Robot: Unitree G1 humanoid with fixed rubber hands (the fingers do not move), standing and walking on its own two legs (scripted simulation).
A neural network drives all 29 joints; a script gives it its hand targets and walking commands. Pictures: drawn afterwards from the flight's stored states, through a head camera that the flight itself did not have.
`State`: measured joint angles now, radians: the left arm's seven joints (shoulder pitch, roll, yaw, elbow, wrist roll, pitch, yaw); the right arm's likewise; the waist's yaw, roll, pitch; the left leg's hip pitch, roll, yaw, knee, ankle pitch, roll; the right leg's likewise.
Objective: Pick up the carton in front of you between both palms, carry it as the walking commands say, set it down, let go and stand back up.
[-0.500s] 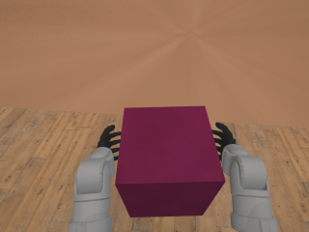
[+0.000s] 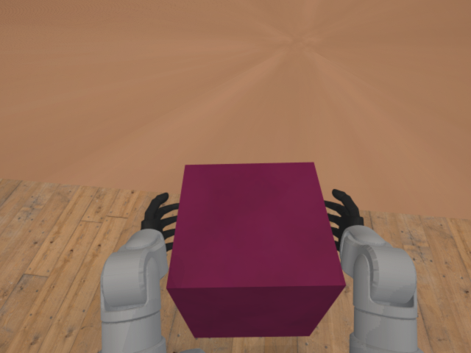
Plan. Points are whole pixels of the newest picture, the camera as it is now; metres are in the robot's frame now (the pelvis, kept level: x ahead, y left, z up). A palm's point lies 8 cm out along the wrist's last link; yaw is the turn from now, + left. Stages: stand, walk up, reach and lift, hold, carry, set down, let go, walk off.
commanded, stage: carry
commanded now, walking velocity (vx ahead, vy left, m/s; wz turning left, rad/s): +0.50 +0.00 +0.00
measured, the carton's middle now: (250, 255) +0.28 +0.01 +0.01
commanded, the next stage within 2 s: none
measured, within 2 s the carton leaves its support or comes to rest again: neither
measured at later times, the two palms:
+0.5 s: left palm (185, 115) +0.61 +0.16 +0.06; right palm (312, 120) +0.58 -0.14 +0.07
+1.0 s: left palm (209, 17) +0.98 +0.13 +0.15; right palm (309, 16) +0.99 -0.17 +0.14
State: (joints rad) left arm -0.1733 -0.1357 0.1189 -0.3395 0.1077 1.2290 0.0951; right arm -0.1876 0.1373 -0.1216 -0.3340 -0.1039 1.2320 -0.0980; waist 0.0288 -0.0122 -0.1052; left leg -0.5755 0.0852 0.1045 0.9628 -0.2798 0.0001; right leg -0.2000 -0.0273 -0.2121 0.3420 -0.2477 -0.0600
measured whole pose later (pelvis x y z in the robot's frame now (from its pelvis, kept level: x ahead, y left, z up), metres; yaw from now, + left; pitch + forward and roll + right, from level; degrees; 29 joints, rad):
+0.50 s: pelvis +0.34 +0.04 +0.00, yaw -4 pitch +5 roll -2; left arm -0.11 -0.13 0.08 -0.31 0.12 1.15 0.08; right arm -0.10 0.13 -0.10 -0.32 -0.10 1.14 -0.09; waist -0.03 0.01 -0.06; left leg -0.17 0.03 0.23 0.29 -0.21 0.07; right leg -0.59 -0.09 -0.10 0.83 -0.21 0.00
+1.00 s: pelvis +0.66 -0.02 +0.00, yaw -1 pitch +5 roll +1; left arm -0.46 -0.10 0.18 -0.37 0.07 1.29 0.13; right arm -0.47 0.09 -0.18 -0.38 -0.09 1.30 -0.12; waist 0.04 0.01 -0.03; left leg -0.64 0.10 0.07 0.89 -0.21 0.02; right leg -0.18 -0.03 -0.21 0.33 -0.24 -0.06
